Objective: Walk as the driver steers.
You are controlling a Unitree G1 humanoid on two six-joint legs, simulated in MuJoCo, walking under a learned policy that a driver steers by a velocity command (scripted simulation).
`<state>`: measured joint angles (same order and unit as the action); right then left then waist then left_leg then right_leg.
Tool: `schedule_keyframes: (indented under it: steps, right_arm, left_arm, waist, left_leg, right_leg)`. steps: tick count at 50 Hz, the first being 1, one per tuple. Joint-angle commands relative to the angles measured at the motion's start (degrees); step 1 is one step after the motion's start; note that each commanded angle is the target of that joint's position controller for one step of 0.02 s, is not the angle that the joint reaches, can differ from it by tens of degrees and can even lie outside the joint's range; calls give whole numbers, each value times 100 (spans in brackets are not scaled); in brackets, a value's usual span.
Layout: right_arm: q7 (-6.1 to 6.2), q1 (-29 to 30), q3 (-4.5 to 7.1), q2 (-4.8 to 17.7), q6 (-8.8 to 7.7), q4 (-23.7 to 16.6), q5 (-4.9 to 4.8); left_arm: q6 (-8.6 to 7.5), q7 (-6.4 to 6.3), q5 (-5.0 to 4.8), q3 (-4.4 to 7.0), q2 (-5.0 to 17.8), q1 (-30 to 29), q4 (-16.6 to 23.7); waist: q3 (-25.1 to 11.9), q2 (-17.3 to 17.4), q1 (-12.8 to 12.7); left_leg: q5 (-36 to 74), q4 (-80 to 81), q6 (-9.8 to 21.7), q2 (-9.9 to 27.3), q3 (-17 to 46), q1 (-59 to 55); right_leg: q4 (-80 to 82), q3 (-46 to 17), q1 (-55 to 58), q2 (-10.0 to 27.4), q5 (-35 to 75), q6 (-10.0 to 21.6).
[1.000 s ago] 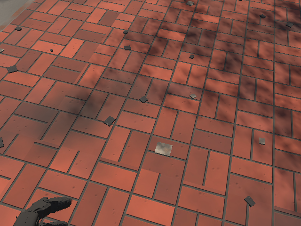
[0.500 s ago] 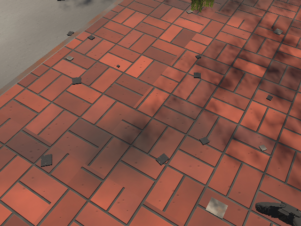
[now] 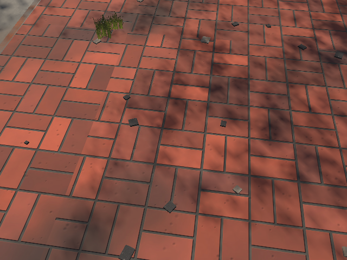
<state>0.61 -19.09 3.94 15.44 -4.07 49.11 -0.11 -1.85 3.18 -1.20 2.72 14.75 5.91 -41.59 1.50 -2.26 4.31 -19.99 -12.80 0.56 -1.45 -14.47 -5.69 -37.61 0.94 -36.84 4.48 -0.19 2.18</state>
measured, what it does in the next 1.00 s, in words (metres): walks ahead, turning right: right foot, then left foot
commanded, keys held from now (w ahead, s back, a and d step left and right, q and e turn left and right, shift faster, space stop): w+e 0.76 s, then w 0.24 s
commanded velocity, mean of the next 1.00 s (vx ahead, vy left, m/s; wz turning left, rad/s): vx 0.50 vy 0.00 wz -0.52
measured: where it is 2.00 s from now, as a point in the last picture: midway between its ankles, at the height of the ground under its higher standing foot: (255, 133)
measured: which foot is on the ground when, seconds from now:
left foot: down 0.00-0.10, up 0.12-0.54, down 0.56-1.00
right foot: up 0.00-0.06, down 0.08-0.56, up 0.58-1.00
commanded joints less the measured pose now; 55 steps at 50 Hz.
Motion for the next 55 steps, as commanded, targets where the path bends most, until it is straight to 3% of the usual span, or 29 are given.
schedule_keyframes:
  steps: [1, 3, 4, 5, 6, 7, 8, 9, 10, 11, 14, 19, 24, 26, 27, 28, 29, 30, 31, 32, 33, 35, 39, 44, 49, 51, 53, 54, 55]
  right_arm:
    - [82, 32, 282, 1167, 89, -263, -65]
    - [138, 160, 312, 1313, 179, -309, -87]
    - [160, 264, 280, 1277, 166, -357, -108]
    - [130, -3, 103, 665, 74, -546, 96]
    - [32, -162, -54, 374, -169, -793, 61]
    - [-68, 550, 71, 880, -347, -914, -151]
    - [-103, 822, 55, 883, -435, -1031, -242]
    - [-61, 819, 49, 805, -457, -960, -127]
    - [-29, 771, 106, 891, -412, -907, 4]
    - [-40, 652, 129, 897, -332, -892, 39]
    - [-22, 701, 80, 671, -171, -967, 110]
    - [-81, 1821, -60, 407, -197, -1251, 65]
    - [-196, 2061, 57, 757, -310, -1381, -48]
    - [-191, 1576, 142, 874, -366, -1273, -55]
    - [-155, 1048, 225, 1016, -395, -1160, 0]
    - [-105, 238, 307, 1317, -410, -1099, 100]
    - [-129, -238, 417, 1780, -329, -890, 168]
    - [-162, -138, 312, 1249, -305, -957, 25]
    - [-132, 100, 213, 893, -267, -1022, 3]
    - [-120, 374, 158, 784, -224, -1046, 55]
    - [-110, 544, 115, 655, -195, -1002, 76]
    - [-84, 636, 80, 555, -220, -934, 93]
    - [-80, 502, 161, 781, -280, -713, 53]
    - [-104, 367, 171, 957, -204, -468, -18]
    - [-111, -135, 211, 1197, -52, -121, -165]
    - [-89, -98, 233, 1321, 17, -48, -208]
    - [-39, -54, 162, 1218, 54, -16, -198]
    - [-30, -40, 7, 864, 15, -203, 14]
    - [-98, -641, -182, 286, -116, -318, 26]
  left_arm:
    - [-77, 99, -15, 130, 468, -492, 692]
    - [-43, 64, -37, 342, 845, 511, 533]
    - [-16, -31, -30, 535, 1188, 1455, 312]
    - [48, -172, -30, 667, 1738, 1896, 195]
    - [-48, -138, 4, 635, 1917, 1703, 408]
    - [-102, -112, 27, 499, 1406, 1722, 398]
    - [-151, -115, 19, 434, 1175, 1492, 380]
    - [-172, -119, 2, 389, 1037, 1094, 427]
    - [-181, -139, 34, 328, 836, 793, 518]
    - [-180, -165, 90, 298, 785, 659, 610]
    - [-211, -256, 65, 352, 976, 727, 588]
    - [-119, -387, -2, 401, 1125, 1120, 456]
    - [-51, -420, -40, 403, 1080, 1419, 336]
    - [-23, -427, -18, 398, 1025, 1274, 380]
    - [-29, -416, 6, 330, 829, 1252, 420]
    - [-47, -394, 89, 194, 470, 1312, 517]
    - [-103, -392, -85, 94, 163, 2118, 708]
    - [-103, -415, -144, 187, 786, 2083, 550]
    - [-68, -414, -101, 282, 1108, 1466, 598]
    - [-36, -424, -30, 291, 1080, 1155, 656]
    - [-33, -405, 25, 306, 1015, 958, 727]
    - [18, -339, -50, 299, 807, 1027, 757]
    - [90, -319, -7, 217, 516, 725, 914]
    - [-46, -193, 21, 97, 324, 45, 997]
    - [-129, -53, -10, 70, 372, -687, 1257]
    - [-137, -43, 28, 153, 556, -453, 1240]
    - [-111, -118, 74, 412, 1004, 1028, 780]
    - [-54, -231, 101, 551, 1494, 2061, 597]
    - [-71, -223, 116, 529, 1847, 1926, 608]
  waist:
    - [133, 659, -189]
    - [-492, 822, -806]
    - [-956, 626, -1331]
    - [-1419, -539, -1152]
    - [-2266, -1048, -806]
    - [-1982, -324, -1175]
    - [-1198, -170, -1034]
    - [-729, 301, -715]
    - [-499, 242, -523]
    - [-438, 126, -366]
    - [-335, 78, -287]
    - [-181, -209, -728]
    - [-206, -402, -746]
    - [-285, -558, -437]
    - [-600, -496, -171]
    - [-1369, 124, 144]
    - [-2009, 2137, -227]
    - [-1670, 1663, -95]
    - [-969, 1112, 66]
    - [-597, 729, -12]
    - [-292, 690, -99]
    - [-164, 943, -273]
    - [-32, 697, -276]
    - [111, 558, -102]
    - [323, 633, 41]
    - [115, 789, -233]
    - [-820, 718, -1046]
    - [-1643, -90, -1395]
    - [-2329, -1319, -817]
  left_leg:
    - [5479, -570, 640, 1792, 277, -255]
    - [6738, -2071, 488, 1690, 162, -59]
    - [5965, -3423, 269, 1455, 73, 779]
    - [1923, -5384, -18, 867, 123, 2831]
    - [-1519, -6881, -201, -234, 1415, 4533]
    - [-1141, -6978, -88, 149, 2113, 5169]
    - [-628, -6552, 33, 386, 2018, 5276]
    - [-262, -5976, 28, 633, 1974, 4978]
    - [-40, -5540, -30, 775, 1958, 4600]
    - [113, -5384, -92, 836, 1970, 4263]
    - [493, -4637, -380, 782, 1782, 4047]
    - [2306, -2403, -508, 342, 1657, 3545]
    - [2037, -1604, -302, 194, 1940, 3222]
    - [1682, -1384, -84, 175, 1857, 2620]
    - [1646, -1272, 97, 302, 1879, 1762]
    - [1261, -1332, 452, 1244, 2772, 358]
    - [-133, -723, 1403, 2494, 5520, -1337]
    - [-1479, -422, 1368, 2571, 6081, -1186]
    - [-1327, -365, 1107, 2314, 5135, -549]
    - [-527, -330, 954, 2068, 4347, 105]
    - [138, -221, 920, 1843, 3782, 613]
    - [757, 46, 860, 1594, 3020, 1117]
    - [1588, 372, 1082, 1685, 2290, 1184]
    - [2227, 447, 994, 1469, 1419, 1058]
    - [2661, 257, 917, 1752, 1329, 431]
    - [4058, -276, 806, 1790, 1207, 185]
    - [5055, -2069, 497, 1407, 757, 817]
    - [2923, -3998, 250, 1094, 637, 2266]
    - [-1360, -5727, -21, 66, 1260, 4174]
  right_leg:
    - [134, 471, 49, -343, -726, 286]
    - [234, 660, 1452, -778, -1076, 587]
    - [709, 385, 3013, -835, -676, 836]
    - [718, -1694, 4885, 430, -546, 1374]
    - [1673, -4928, 6063, 1551, -1299, 2467]
    - [2008, -4420, 5924, 1408, -1417, 2125]
    - [2040, -3503, 5129, 1174, -1153, 1876]
    - [2079, -2868, 4223, 879, -653, 1641]
    - [2167, -2443, 3578, 688, -70, 1542]
    - [2301, -2265, 3143, 569, 222, 1529]
    - [2465, -1819, 2458, 388, 874, 1560]
    - [2313, -1415, 2059, -60, 61, 1098]
    - [1710, -2269, 2709, 300, -646, 921]
    - [1288, -2467, 2769, 280, -543, 775]
    - [678, -2298, 2603, 7, -359, 596]
    - [-885, -1812, 1978, -368, -1063, 374]
    - [-2758, -1068, -52, -1115, -3402, 6]
    - [-3563, -1198, -803, -644, -3284, -80]
    - [-3768, -1094, -976, -451, -2739, -117]
    - [-3686, -916, -800, -259, -2331, -151]
    - [-3423, -906, -684, -109, -2057, -167]
    - [-3117, -805, -283, 100, -1804, -169]
    - [-2431, -722, -514, 196, -1375, -274]
    - [-687, -415, -168, 58, -155, -221]
    - [317, -42, 91, -110, -453, 7]
    - [598, 137, 678, -335, -850, 218]
    - [924, 292, 3033, -614, -391, 529]
    - [660, -1174, 4887, 558, -10, 898]
    - [1488, -4035, 6060, 1811, -1067, 1822]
